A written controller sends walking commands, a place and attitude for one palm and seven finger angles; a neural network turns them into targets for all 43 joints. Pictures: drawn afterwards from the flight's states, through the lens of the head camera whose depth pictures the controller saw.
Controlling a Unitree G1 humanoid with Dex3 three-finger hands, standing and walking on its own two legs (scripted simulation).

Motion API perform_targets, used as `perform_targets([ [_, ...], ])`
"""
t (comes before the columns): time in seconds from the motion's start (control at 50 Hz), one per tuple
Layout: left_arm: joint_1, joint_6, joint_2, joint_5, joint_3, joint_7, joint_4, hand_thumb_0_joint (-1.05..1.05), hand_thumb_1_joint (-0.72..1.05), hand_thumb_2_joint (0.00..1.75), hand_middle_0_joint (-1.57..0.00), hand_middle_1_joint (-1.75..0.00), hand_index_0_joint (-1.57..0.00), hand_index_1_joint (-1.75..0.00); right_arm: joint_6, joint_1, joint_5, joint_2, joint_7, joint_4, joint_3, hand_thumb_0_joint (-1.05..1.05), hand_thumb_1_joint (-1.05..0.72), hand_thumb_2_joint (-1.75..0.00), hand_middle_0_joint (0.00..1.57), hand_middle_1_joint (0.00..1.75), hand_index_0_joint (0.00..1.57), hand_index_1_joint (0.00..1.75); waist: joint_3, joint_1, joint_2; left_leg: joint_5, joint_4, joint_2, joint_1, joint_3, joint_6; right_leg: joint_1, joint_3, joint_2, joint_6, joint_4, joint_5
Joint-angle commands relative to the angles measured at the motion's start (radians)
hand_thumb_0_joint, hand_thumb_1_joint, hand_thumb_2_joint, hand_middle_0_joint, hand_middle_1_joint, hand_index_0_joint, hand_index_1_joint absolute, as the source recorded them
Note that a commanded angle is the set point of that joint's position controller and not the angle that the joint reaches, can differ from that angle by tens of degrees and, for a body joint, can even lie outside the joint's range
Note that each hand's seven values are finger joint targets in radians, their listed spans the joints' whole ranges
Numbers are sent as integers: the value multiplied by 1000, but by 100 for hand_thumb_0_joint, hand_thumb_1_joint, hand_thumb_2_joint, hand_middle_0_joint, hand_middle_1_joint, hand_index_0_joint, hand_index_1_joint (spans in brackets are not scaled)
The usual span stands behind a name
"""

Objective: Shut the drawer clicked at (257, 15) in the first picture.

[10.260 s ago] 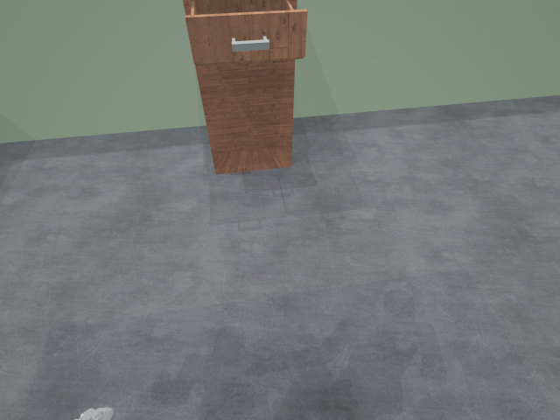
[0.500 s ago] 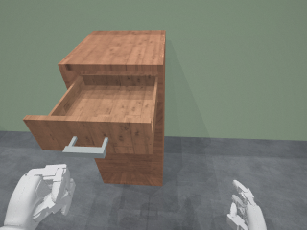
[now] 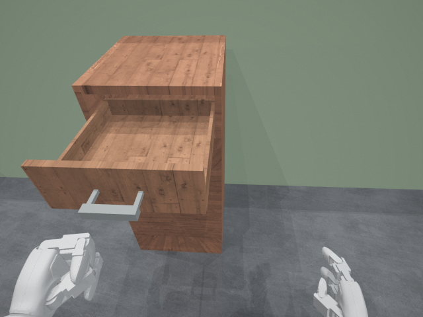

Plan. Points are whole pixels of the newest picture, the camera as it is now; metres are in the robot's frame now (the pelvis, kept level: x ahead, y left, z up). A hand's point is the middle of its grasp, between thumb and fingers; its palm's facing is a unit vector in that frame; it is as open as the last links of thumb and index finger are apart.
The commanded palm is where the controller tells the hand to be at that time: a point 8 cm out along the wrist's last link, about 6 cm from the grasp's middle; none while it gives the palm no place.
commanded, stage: bring the fist close to the handle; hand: left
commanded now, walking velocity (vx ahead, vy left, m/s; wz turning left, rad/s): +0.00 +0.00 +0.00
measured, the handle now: (113, 203) +0.31 +0.25 +0.06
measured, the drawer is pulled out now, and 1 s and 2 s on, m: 0.29 0.29 0.24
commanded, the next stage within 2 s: push the drawer shut in 1.08 s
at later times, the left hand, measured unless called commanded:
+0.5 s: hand (120, 257) +0.19 +0.18 +0.08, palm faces +0.05 -1.00 -0.06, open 3.3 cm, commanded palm +0.17 +0.24 +0.08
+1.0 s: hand (126, 253) +0.21 +0.18 +0.06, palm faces +0.06 -1.00 -0.06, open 3.3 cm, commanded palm +0.19 +0.24 +0.06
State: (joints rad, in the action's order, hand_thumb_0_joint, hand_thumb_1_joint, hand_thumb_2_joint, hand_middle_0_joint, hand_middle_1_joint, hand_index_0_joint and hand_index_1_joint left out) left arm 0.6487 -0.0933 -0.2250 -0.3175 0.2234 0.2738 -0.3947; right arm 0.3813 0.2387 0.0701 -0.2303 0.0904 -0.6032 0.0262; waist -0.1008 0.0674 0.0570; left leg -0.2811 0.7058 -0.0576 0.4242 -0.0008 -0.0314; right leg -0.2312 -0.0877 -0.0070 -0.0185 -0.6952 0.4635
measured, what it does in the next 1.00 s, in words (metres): stands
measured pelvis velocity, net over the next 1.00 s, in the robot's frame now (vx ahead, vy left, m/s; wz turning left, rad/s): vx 0.00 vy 0.01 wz -0.02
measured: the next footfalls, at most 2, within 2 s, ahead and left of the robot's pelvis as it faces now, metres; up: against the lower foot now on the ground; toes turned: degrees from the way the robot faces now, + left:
none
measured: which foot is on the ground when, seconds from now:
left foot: down 0.00-1.00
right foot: down 0.00-1.00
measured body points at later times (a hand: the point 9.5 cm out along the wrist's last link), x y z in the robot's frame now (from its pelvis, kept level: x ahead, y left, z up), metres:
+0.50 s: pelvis -0.01 +0.01 -0.01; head +0.00 -0.01 +0.44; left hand +0.18 +0.23 +0.08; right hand +0.16 -0.22 -0.09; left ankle +0.06 +0.14 -0.72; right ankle -0.06 -0.10 -0.72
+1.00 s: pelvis +0.00 +0.01 -0.02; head +0.02 -0.01 +0.43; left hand +0.20 +0.24 +0.06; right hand +0.17 -0.23 -0.10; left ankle +0.06 +0.14 -0.72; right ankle -0.06 -0.10 -0.72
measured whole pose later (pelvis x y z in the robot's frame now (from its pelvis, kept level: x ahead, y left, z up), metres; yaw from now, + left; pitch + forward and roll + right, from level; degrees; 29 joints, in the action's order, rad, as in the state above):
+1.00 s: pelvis +0.00 +0.01 -0.02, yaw -1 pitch +7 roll +0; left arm 0.45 -0.26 -0.20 -0.25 0.15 0.15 -0.15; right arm 0.17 0.25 0.03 -0.23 0.07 -0.55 0.00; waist -0.10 0.00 0.04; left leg -0.34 0.87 -0.06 0.66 -0.01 -0.02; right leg -0.48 -0.07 -0.02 -0.01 -0.89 0.54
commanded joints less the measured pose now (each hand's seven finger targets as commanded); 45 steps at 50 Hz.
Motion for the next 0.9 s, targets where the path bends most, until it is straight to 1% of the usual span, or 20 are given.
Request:
perform_targets([
  [0.0,-74,-98,-116,-12,63,-19,-200,0,90,90,-140,-160,-140,-160,51,-134,3,-93,-3,174,-40,0,-90,-90,20,30,20,30,19,-17,-25,103,-55,55,-146,-2,59,-215,31,16,30,137,-295],
  [0.06,-99,-109,-96,2,28,-36,-197,0,90,90,-140,-160,-140,-160,39,-125,-2,-96,-6,177,-42,0,-90,-90,20,30,20,30,10,-28,-38,87,-51,54,-138,0,61,-228,26,14,28,127,-259],
  [0.12,-105,-116,-108,14,41,-51,-145,0,90,90,-140,-160,-140,-160,21,-128,-7,-99,-5,168,-46,0,-90,-90,20,30,20,30,13,-28,-59,69,-43,51,-112,2,61,-236,31,14,28,126,-227],
  [0.18,-121,-130,-96,16,28,-59,-137,0,90,90,-140,-160,-140,-160,7,-118,-10,-99,-8,173,-49,0,-90,-90,20,30,20,30,-15,-32,-30,75,-35,52,-112,1,59,-246,26,11,26,103,-229],
  [0.28,-168,-153,-72,33,-20,-82,-123,0,90,90,-140,-160,-140,-160,-14,-107,-19,-104,-16,181,-48,0,-90,-90,20,30,20,30,-25,-50,-30,48,-23,49,-93,7,59,-280,15,13,25,76,-187],
  [0.32,-184,-162,-90,40,-1,-95,-95,0,90,90,-140,-160,-140,-160,-25,-106,-22,-106,-15,173,-51,0,-90,-90,20,30,20,30,-19,-48,-41,37,-17,48,-81,9,59,-290,20,15,24,77,-168],
  [0.36,-189,-163,-63,46,-32,-102,-85,0,90,90,-140,-160,-140,-160,-35,-98,-23,-106,-19,187,-49,0,-90,-90,20,30,20,30,-33,-54,-39,32,-14,48,-71,8,57,-303,15,15,23,60,-159],
  [0.4,-205,-171,-68,49,-30,-110,-63,0,90,90,-140,-160,-140,-160,-43,-95,-25,-108,-19,189,-53,0,-90,-90,20,30,20,30,-46,-56,-49,26,-3,48,-61,8,56,-314,19,14,24,51,-152],
  [0.42,-211,-172,-84,56,-14,-121,-35,0,90,90,-140,-160,-140,-160,-51,-96,-25,-108,-19,180,-52,0,-90,-90,20,30,20,30,-25,-55,-56,17,-3,46,-45,11,57,-315,20,18,21,56,-139],
  [0.44,-228,-177,-55,57,-45,-121,-39,0,90,90,-140,-160,-140,-160,-55,-88,-28,-109,-20,187,-51,0,-90,-90,20,30,20,30,-39,-63,-57,24,3,48,-48,10,58,-324,18,16,23,44,-150],
  [0.46,-232,-180,-81,60,-18,-126,-27,0,90,90,-140,-160,-140,-160,-60,-85,-28,-111,-20,187,-56,0,-90,-90,20,30,20,30,-59,-58,-60,31,8,46,-46,10,56,-320,19,17,21,36,-158],
  [0.48,-249,-187,-73,60,-29,-126,-29,0,90,90,-140,-160,-140,-160,-64,-84,-29,-111,-20,190,-55,0,-90,-90,20,30,20,30,-67,-65,-54,44,16,47,-51,7,57,-326,20,17,23,29,-176],
  [0.56,-264,-210,-79,62,-20,-133,-10,0,90,90,-140,-160,-140,-160,-84,-76,-32,-111,-24,191,-58,0,-90,-90,20,30,20,30,-103,-64,-35,83,42,47,-41,0,56,-325,23,15,21,3,-230],
  [0.66,-293,-237,-83,56,-7,-129,64,0,90,90,-140,-160,-140,-160,-107,-67,-36,-117,-26,185,-63,0,-90,-90,20,30,20,30,-110,-71,-63,82,72,47,-3,0,56,-349,28,18,22,-20,-240],
  [0.7,-303,-253,-88,53,-15,-122,12,0,90,90,-140,-160,-140,-160,-109,-71,-33,-115,-27,199,-62,0,-90,-90,20,30,20,30,-153,-67,-13,103,73,45,-30,-2,56,-339,27,17,19,-31,-255],
  [0.76,-257,-250,-85,49,-16,-127,-9,0,90,90,-140,-160,-140,-160,-118,-68,-31,-110,-28,207,-64,0,-90,-90,20,30,20,30,-170,-63,-15,129,74,42,-40,-2,57,-323,24,18,18,-34,-291],
  [0.8,-224,-241,-69,47,-27,-128,-1,0,90,90,-140,-160,-140,-160,-126,-66,-30,-108,-29,211,-65,0,-90,-90,20,30,20,30,-161,-65,-33,138,77,42,-33,-2,57,-322,20,18,22,-37,-315],
  [0.82,-223,-232,-87,51,-7,-133,36,0,90,90,-140,-160,-140,-160,-136,-69,-30,-111,-27,202,-66,0,-90,-90,20,30,20,30,-127,-71,-70,122,79,41,-10,2,60,-325,22,20,25,-28,-306],
  [0.86,-213,-226,-86,47,-1,-130,36,0,90,90,-140,-160,-140,-160,-147,-69,-30,-111,-26,209,-69,0,-90,-90,20,30,20,30,-123,-66,-68,113,78,44,0,-2,58,-329,26,18,27,-29,-304],
  [0.88,-237,-226,-92,48,-1,-128,33,0,90,90,-140,-160,-140,-160,-152,-69,-29,-113,-24,211,-67,0,-90,-90,20,30,20,30,-111,-76,-65,102,80,44,3,-4,58,-340,28,18,28,-26,-291],
])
